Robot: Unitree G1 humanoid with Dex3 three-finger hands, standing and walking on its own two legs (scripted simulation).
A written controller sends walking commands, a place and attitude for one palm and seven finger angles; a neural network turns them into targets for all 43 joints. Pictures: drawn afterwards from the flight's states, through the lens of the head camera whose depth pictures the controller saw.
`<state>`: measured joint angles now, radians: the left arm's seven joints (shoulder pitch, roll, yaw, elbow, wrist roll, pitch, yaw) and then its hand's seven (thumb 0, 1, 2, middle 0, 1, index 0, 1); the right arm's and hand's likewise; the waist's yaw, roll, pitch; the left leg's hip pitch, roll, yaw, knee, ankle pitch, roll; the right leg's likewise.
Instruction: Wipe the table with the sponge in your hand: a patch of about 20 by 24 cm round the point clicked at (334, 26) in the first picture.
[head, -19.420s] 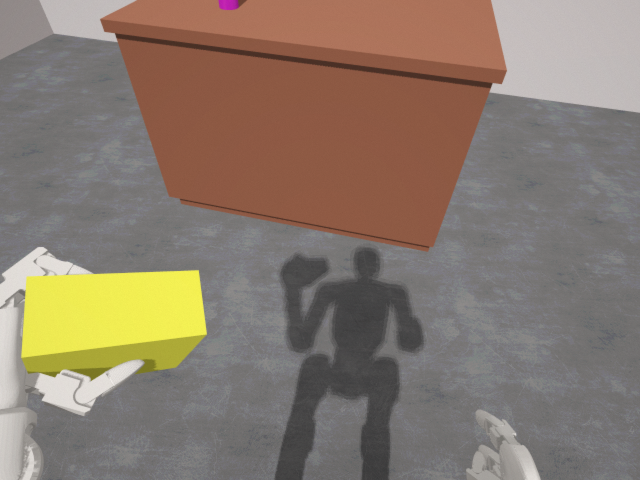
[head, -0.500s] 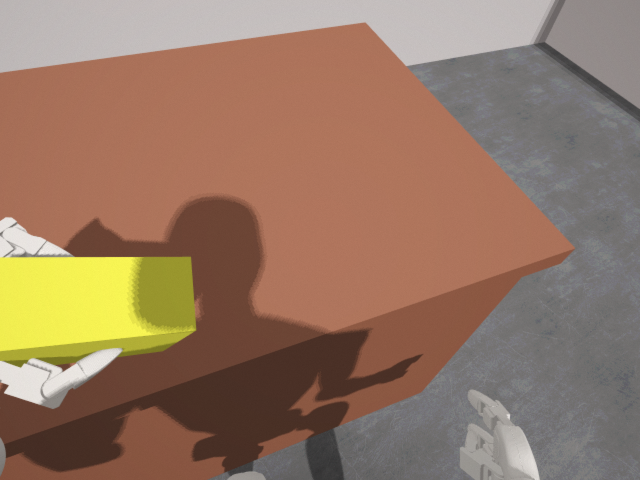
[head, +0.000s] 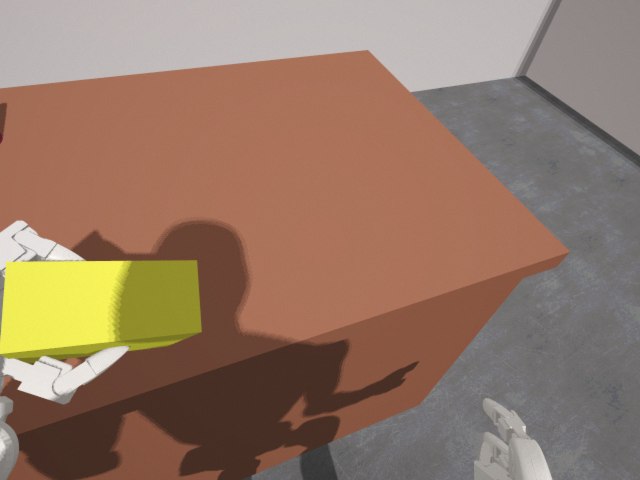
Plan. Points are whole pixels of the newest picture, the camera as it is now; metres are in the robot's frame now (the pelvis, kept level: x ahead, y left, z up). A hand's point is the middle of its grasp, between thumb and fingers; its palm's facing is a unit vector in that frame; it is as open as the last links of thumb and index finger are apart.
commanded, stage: come to a stop and stand still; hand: left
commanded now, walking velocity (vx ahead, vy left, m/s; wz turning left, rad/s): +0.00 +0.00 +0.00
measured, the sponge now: (133, 311) +0.23 +0.20 +0.15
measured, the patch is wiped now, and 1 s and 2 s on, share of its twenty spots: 0.00 0.00 0.00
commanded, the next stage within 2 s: look again from close up in 0.62 s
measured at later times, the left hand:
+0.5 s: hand (44, 288) +0.24 +0.28 +0.17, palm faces +0.41 -0.84 -0.36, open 10.1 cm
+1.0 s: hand (53, 287) +0.24 +0.27 +0.17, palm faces +0.42 -0.82 -0.38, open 10.1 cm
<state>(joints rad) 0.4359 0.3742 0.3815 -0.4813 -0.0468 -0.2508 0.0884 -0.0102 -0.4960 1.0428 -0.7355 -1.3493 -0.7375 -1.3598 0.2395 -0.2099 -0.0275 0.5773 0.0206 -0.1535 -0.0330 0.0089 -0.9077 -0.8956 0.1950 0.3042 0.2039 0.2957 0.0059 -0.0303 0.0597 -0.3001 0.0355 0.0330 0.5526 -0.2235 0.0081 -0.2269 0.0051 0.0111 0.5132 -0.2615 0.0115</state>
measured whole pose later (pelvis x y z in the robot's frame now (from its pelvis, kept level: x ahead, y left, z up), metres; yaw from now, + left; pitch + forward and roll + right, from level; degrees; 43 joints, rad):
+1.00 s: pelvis +0.02 +0.01 +0.01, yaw +1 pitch -1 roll -1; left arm 0.43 0.34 0.36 -0.48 -0.03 -0.19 0.13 -0.01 -0.50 1.05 -0.73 -1.35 -0.74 -1.36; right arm 0.19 -0.19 0.00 0.59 0.03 -0.10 -0.03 0.01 -0.91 -0.90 0.20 0.30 0.21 0.30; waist 0.02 0.00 0.08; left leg -0.24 0.00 0.02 0.46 -0.20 0.03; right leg -0.14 -0.02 0.01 0.38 -0.22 0.04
